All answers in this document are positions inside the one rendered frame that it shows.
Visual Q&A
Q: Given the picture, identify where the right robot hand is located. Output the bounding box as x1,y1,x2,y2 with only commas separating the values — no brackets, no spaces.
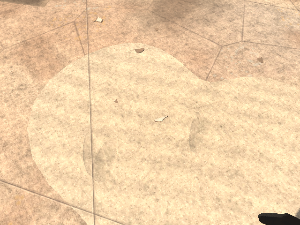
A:
258,213,300,225

